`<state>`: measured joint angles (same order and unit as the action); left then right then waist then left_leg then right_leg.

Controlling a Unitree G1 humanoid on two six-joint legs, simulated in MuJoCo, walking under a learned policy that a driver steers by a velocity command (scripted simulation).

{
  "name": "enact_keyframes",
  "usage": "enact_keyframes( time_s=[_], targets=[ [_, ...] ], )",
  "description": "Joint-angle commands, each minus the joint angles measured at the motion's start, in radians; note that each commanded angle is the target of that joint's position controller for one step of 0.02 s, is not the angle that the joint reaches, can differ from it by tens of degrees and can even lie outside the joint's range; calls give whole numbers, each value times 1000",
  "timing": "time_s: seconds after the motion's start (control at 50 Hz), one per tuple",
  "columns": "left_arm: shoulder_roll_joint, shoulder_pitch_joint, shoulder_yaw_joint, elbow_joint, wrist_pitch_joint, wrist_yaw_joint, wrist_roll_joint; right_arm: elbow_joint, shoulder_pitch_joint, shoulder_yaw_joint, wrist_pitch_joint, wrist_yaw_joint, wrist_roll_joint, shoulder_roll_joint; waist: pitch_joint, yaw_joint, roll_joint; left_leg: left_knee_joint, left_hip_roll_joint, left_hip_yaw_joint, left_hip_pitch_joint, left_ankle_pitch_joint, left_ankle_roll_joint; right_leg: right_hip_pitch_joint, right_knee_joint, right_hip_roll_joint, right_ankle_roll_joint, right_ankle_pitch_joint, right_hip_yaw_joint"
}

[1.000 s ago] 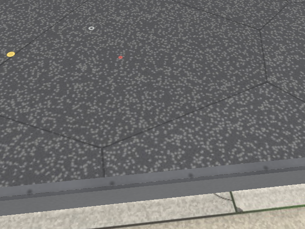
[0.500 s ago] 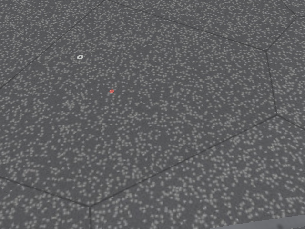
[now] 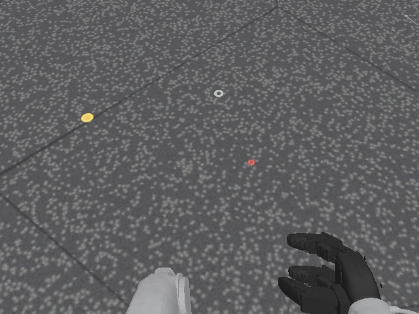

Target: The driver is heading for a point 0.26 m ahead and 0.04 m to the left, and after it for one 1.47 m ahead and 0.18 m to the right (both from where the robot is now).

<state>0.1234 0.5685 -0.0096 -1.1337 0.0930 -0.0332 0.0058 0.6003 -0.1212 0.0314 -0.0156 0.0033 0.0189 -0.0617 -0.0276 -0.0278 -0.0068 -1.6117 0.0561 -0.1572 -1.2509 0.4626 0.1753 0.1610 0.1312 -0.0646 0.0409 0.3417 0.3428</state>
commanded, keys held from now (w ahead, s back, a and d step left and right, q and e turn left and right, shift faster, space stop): w+q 0.14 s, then w+e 0.86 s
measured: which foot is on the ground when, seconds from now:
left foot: up 0.00-0.02, down 0.04-0.60, up 0.62-1.00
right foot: down 0.00-0.06, up 0.08-0.60, down 0.62-1.00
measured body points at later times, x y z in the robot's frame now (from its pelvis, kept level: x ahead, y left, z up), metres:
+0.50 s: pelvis +0.33 +0.06 +0.17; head +0.36 +0.09 +0.61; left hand +0.50 +0.28 +0.05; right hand +0.35 -0.21 +0.05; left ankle +0.20 +0.06 -0.57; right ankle +0.53 -0.03 -0.51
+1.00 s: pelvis +0.63 +0.08 +0.16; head +0.66 +0.06 +0.61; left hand +0.67 +0.36 +0.05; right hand +0.82 -0.16 +0.08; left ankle +0.82 +0.20 -0.54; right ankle +0.50 +0.04 -0.57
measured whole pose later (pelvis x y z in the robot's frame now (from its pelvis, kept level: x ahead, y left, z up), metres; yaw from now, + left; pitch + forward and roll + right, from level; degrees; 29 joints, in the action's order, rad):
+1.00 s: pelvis +0.63 +0.08 +0.16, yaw -13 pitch +3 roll +0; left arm 0.27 0.44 0.06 -0.79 0.06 0.00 0.01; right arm 0.62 0.04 0.01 0.05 -0.02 0.03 -0.23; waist -0.01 -0.11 0.03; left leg -0.64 0.06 0.04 -0.65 0.05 -0.03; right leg -0.03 0.34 0.14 -0.12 0.34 -0.16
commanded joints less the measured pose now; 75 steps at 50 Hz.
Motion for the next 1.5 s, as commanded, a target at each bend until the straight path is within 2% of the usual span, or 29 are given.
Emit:
enact_keyframes(
  time_s=[0.02, 0.04, 0.06, 0.08, 0.1, 0.16, 0.2, 0.22, 0.26, 0.3, 0.42, 0.56, 0.6, 0.62, 0.64, 0.66, 0.7, 0.74, 0.86, 0.96, 1.04, 1.06, 1.08, 1.1, 1.12, 1.16, 1.18, 1.3, 1.5],
  targets=[
    [316, -29, 56, 127, 5, -20, -43, -20, 216, -27, -1, -16, -8, -103, 211, 193, -105, 316, -152, -157, 726, -27, 31, -192, 254, -238, -186, -1860, -46],
    [403, -62, 90, 165, 3, 2, -53, 6, 371, -47, -1, -20, -3, -156, 354, 232, -239, 434, -198, -71, 842, 27, 63, -80, 512, -254, -183, -1986, -70],
    [403, -71, 102, 210, 6, 24, -52, 16, 423, -76, 5, -28, -7, -220, 425, 260, -279, 605, -187, 176, 1015, 54, 100, -162, 826, -235, -139, -1751, -103],
    [242, -125, 80, 312, 19, 73, -25, 42, 353, -114, 7, -20, -32, -347, 412, 168, 74, 993, 84, 811, 1198, 96, 201, -605, 1309, 14, -42, -415, -141],
    [235, -154, 96, 367, 36, 95, 11, 25, 320, -157, -7, -12, -20, -421, 484, 131, 91, 1247, 172, 1237, 1263, -46, 192, -768, 1643, 109, -30, -183, -392],
    [73, -220, 53, 435, 15, 40, 20, 172, 321, -123, 47, -10, 13, -259, 87, 5, -97, 1122, 100, 801, 909, -194, 78, -944, 1680, 13, -86, -193, -422],
    [46, -235, 35, 468, -13, 17, 24, 238, 356, -87, 80, -14, 26, -159, 47, -30, -19, 1135, 77, 604, 835, -383, 52, -1005, 1764, 13, -124, -105, -435],
    [23, -235, 19, 486, -29, 6, 37, 269, 370, -86, 96, -17, 17, -163, 38, -65, -5, 1122, 62, 502, 829, -481, 19, -1025, 1713, 2, -132, -109, -466],
    [77, -260, 30, 473, -51, 7, 38, 257, 337, -94, 116, -18, 4, -195, 25, -73, -48, 1214, 17, 358, 814, -530, -79, -951, 1371, -9, -108, -162, -485],
    [134, -298, 49, 475, -57, 24, 22, 253, 398, -100, 142, -19, -6, -235, 41, -22, -1, 1301, 2, 265, 891, -844, -124, -915, 1205, 31, -104, -227, -403],
    [100, -492, 40, 503, -57, 72, 0, 239, 531, -93, 144, 12, -18, -248, 55, 92, 89, 1427, -14, 108, 1218, -1013, -196, -869, 715, 65, -134, -436, -223],
    [208, -348, 75, 438, -82, 56, 17, 230, 540, -101, 130, 70, 0, -310, 76, -2, 157, 1183, 129, 12, 1488, -1619, -213, -640, 444, 170, -191, -269, -166],
    [257, -117, 103, 368, -80, 50, 15, 195, 470, -124, 105, 81, 14, -367, 117, -123, 115, 819, 134, 14, 1373, -1494, -210, -424, 338, 154, -254, -216, -244],
    [267, 1, 118, 341, -74, 45, 13, 154, 372, -131, 104, 73, -4, -382, 150, -230, 13, 421, 24, -14, 1133, -1014, -195, -200, 281, 73, -325, -294, -353],
    [279, -59, 112, 329, -66, 43, 8, 96, 384, -87, 113, 52, 15, -193, 133, -74, -192, 126, -126, 76, 657, 68, -183, 39, 445, -111, -401, -554, -628],
    [310, -127, 117, 364, -67, 40, -4, 53, 470, -74, 122, 26, 16, -202, 227, -12, -170, 20, -130, 256, 502, 36, -182, 47, 249, -233, -548, -215, -1005],
    [228, -253, 103, 417, -70, 36, -4, 32, 375, -89, 147, -3, 13, -309, 8, 23, 54, 175, -44, 253, 471, -150, -166, -240, 54, -198, -471, 39, -913],
    [229, -251, 97, 418, -42, 31, -6, 29, 378, -83, 116, -7, 31, -293, -38, 64, 111, 297, 1, 238, 542, -169, -192, -383, 42, -119, -409, -136, -793],
    [272, -127, 101, 372, -13, 42, -6, -35, 210, -47, 65, -20, 27, -230, -29, -4, -28, 755, 13, 140, 621, -377, -224, -410, 90, 33, -282, -572, -579],
    [299, -46, 110, 368, -29, 34, 4, -77, 58, -39, 77, -24, 12, -234, 28, -95, -80, 967, -50, 129, 610, -445, -205, -204, 197, 4, -246, -663, -644],
    [333, -149, 119, 408, -28, 21, 9, -42, 219, -64, 97, -3, 9, -303, 92, 13, -93, 1107, -100, 160, 896, -334, -159, -215, 369, -13, -194, -794, -693],
    [330, -183, 117, 417, -20, 31, 0, -11, 356, -78, 109, 7, 15, -333, 165, 92, -51, 1156, -66, 180, 1090, -368, -130, -275, 535, 32, -170, -771, -651],
    [267, -188, 99, 452, -10, 40, -13, -3, 519, -97, 115, 26, 39, -400, 307, 156, 37, 1169, 144, 380, 1331, -181, -79, -409, 792, 76, -151, -497, -599],
    [185, -81, 80, 481, -15, 37, -37, -9, 518, -117, 101, 30, 62, -483, 395, 91, 270, 1249, 399, 814, 1547, -127, 29, -723, 1061, 223, -115, 194, -467],
    [266, -76, 87, 466, -31, 31, 2, -10, 484, -119, 86, 23, 40, -429, 357, 71, 220, 1292, 396, 950, 1486, -2, 69, -840, 1183, 149, -118, 175, -454],
    [260, -200, 86, 471, -46, 45, 24, -5, 401, -83, 85, 12, 21, -282, 131, 58, 44, 1333, 285, 638, 1243, -49, 19, -843, 1152, 74, -104, 20, -432],
    [250, -218, 86, 476, -55, 57, 27, 10, 399, -81, 89, 12, 20, -276, 90, 44, 71, 1359, 243, 531, 1176, -138, -7, -824, 1118, 51, -96, 1, -426],
    [216, -300, 78, 511, -98, 91, 41, 85, 447, -95, 126, -4, 1, -308, 31, 13, 103, 1451, 220, 261, 1086, -427, 5, -857, 1045, 4, -64, -108, -410],
    [177, -580, 53, 597, -85, 117, 31, 175, 550, -111, 103, -3, 5, -360, -55, 91, 99, 1438, 212, 26, 1185, -509, -53, -766, 563, 16, -112, -218, -278]
  ],
)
